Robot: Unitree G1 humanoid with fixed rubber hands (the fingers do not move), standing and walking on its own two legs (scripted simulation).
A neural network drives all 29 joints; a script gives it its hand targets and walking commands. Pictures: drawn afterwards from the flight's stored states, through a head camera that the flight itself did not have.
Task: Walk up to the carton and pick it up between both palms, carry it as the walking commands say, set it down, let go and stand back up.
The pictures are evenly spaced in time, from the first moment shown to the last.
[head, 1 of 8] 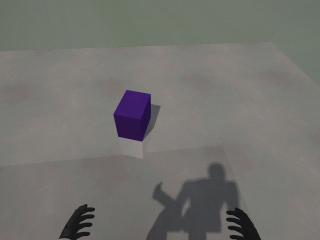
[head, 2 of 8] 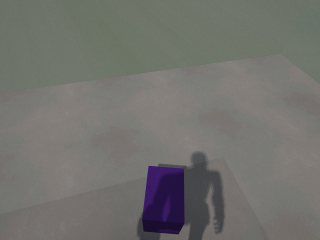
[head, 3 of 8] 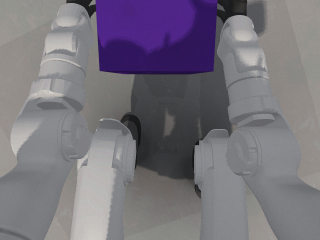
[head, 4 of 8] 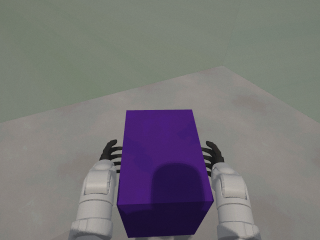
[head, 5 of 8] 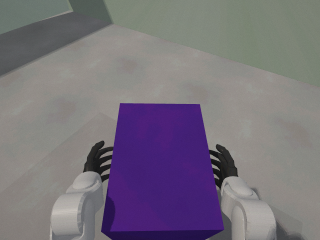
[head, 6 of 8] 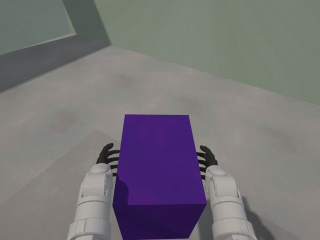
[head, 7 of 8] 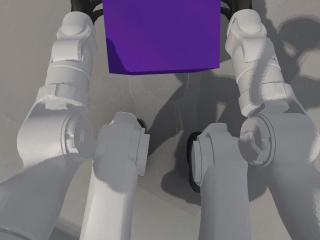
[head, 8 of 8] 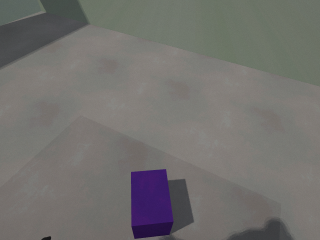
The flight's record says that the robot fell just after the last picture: no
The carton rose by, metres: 0.66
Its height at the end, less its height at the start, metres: +0.00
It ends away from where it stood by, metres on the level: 0.66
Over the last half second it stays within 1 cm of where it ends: yes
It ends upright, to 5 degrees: yes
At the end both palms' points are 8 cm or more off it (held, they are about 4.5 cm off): yes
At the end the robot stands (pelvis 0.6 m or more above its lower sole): yes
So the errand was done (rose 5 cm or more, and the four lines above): yes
